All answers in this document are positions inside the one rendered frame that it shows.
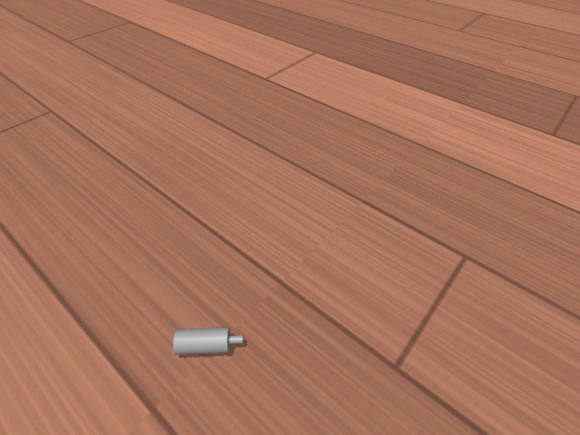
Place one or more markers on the bottle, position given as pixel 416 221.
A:
pixel 204 340

